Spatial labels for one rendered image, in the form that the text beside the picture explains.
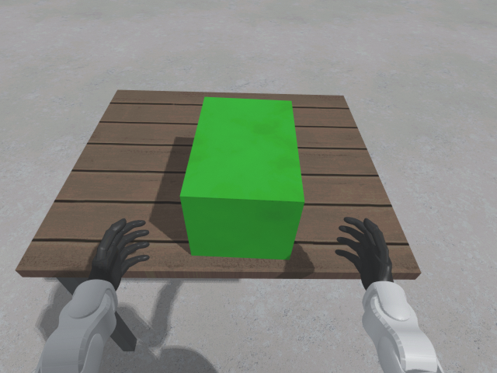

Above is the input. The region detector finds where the table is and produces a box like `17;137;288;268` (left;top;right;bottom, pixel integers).
15;90;421;351

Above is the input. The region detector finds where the left robot hand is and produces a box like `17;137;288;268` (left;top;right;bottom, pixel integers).
88;218;150;291

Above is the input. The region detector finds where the left robot forearm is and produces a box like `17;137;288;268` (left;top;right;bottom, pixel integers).
35;279;118;373

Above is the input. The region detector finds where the right robot hand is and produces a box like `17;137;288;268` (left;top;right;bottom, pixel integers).
335;217;394;290

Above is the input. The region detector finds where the carton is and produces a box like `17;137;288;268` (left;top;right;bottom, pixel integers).
180;97;304;260

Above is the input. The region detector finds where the right robot forearm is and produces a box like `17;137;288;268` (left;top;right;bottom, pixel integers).
362;281;444;373

